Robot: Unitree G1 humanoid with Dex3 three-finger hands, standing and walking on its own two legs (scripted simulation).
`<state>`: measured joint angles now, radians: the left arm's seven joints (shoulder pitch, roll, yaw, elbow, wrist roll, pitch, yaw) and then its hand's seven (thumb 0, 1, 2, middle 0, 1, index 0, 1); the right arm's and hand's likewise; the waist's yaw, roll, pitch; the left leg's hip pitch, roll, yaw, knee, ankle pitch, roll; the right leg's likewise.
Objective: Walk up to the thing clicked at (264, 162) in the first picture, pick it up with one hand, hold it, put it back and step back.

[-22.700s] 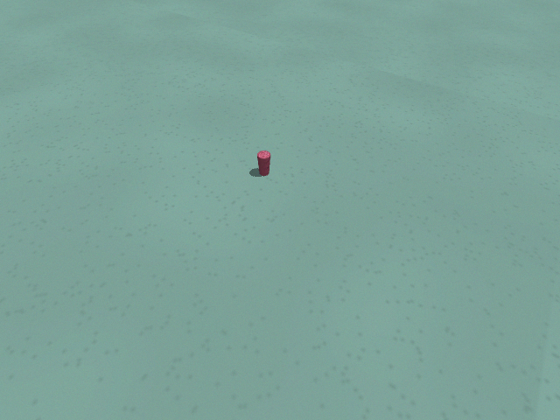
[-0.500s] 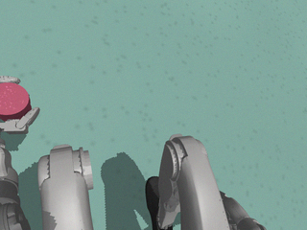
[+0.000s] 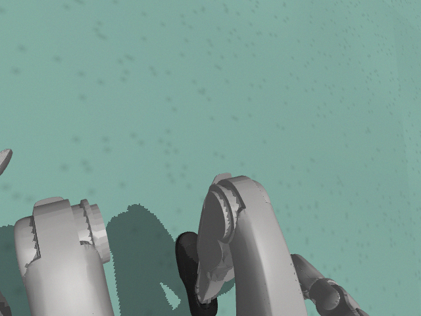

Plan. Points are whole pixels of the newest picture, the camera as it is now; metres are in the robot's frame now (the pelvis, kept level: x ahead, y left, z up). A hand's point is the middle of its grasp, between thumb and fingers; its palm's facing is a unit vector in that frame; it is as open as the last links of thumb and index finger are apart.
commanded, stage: lower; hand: left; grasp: from the side
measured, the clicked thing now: out of the picture +0.41 +0.30 -0.16
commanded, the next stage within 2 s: loosen in 1.02 s
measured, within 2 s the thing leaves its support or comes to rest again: rests again in 1.22 s
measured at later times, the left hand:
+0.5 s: hand out of the picture +0.41 +0.29 -0.17, palm faces +0.37 -0.93 +0.00, open 9.3 cm
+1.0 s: hand out of the picture +0.42 +0.29 -0.19, palm faces +0.39 -0.92 +0.00, open 9.3 cm
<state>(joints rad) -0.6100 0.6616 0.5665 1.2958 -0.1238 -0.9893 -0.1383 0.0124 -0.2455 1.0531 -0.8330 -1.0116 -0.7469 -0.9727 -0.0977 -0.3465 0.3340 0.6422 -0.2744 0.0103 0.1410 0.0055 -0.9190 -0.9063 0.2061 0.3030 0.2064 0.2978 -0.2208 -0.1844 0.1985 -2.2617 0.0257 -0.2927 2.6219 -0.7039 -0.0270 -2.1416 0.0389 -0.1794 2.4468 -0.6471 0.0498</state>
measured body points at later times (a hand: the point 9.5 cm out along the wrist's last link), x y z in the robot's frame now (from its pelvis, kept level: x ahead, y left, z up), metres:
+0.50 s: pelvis -0.01 +0.01 -0.01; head +0.22 +0.18 +0.34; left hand +0.39 +0.34 -0.17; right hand +0.16 -0.24 -0.04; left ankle +0.08 +0.13 -0.25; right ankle +0.12 -0.12 -0.25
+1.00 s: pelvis -0.01 +0.02 -0.01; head +0.22 +0.20 +0.32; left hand +0.39 +0.34 -0.19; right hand +0.14 -0.24 -0.03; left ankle +0.08 +0.13 -0.25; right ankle +0.12 -0.12 -0.25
